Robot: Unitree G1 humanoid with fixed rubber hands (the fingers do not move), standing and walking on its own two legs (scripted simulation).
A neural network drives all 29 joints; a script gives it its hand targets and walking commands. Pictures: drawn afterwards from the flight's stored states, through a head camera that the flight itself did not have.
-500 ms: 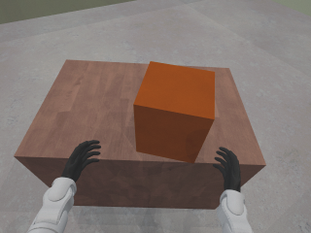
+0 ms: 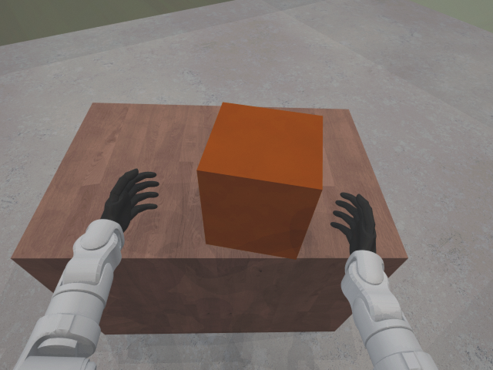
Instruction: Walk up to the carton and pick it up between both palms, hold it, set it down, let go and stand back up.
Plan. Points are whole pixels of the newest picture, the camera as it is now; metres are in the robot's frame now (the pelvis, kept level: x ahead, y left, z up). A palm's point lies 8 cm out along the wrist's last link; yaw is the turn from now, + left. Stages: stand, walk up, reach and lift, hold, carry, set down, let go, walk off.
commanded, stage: reach and lift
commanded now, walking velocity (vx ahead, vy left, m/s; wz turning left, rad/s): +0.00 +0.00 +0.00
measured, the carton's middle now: (260, 183) +0.48 -0.02 -0.02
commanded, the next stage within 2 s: none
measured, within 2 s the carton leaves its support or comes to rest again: neither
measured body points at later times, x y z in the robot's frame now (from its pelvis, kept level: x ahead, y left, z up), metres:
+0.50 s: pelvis +0.00 +0.00 +0.00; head +0.01 +0.02 +0.45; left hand +0.42 +0.22 +0.10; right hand +0.38 -0.18 +0.09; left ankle +0.01 +0.11 -0.74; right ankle -0.03 -0.14 -0.74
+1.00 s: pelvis +0.00 +0.00 +0.00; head +0.02 +0.02 +0.45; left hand +0.47 +0.21 +0.14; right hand +0.43 -0.20 +0.13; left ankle +0.01 +0.11 -0.74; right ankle -0.03 -0.14 -0.74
